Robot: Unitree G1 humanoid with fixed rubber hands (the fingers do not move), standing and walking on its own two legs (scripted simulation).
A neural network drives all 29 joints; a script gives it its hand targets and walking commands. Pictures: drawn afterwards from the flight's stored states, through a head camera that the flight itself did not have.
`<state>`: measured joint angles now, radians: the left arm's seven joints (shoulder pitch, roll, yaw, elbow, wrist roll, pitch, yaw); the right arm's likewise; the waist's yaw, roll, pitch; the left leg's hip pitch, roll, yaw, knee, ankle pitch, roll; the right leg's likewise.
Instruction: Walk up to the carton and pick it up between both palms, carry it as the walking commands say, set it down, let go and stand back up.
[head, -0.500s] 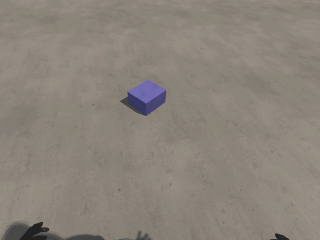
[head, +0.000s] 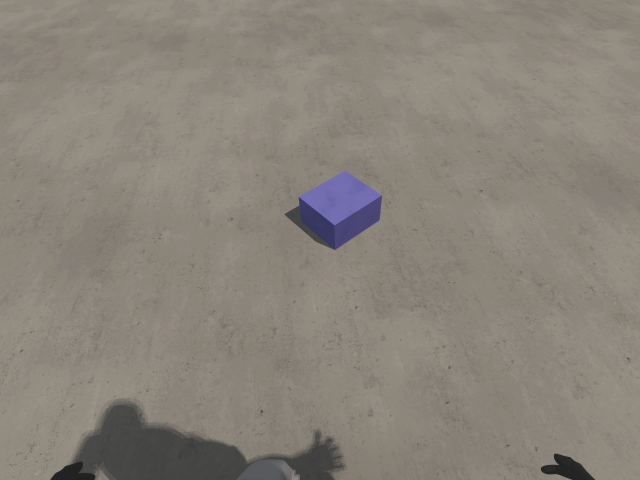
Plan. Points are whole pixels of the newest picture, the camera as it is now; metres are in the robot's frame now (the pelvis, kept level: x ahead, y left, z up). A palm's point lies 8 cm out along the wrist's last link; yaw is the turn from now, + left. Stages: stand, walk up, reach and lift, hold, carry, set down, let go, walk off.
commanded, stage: walk up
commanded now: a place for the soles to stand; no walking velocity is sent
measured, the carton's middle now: (340, 208) +1.29 -0.03 -0.67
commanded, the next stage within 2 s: none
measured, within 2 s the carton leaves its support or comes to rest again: neither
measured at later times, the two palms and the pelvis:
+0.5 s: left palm (144, 415) +0.23 +0.28 -0.11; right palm (625, 461) +0.17 -0.37 -0.08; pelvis +0.14 -0.03 +0.00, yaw -2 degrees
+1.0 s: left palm (137, 344) +0.33 +0.32 -0.09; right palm (544, 331) +0.35 -0.34 -0.08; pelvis +0.26 -0.01 +0.01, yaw +0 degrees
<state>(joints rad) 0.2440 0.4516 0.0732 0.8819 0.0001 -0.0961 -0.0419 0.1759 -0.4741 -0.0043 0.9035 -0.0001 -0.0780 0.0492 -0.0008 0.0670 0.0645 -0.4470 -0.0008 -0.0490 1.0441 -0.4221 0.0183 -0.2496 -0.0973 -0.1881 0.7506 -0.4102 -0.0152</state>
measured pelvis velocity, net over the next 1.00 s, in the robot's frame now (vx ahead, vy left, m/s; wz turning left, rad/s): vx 0.26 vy -0.01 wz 0.00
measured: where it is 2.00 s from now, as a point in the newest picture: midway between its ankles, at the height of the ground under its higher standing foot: (342, 387)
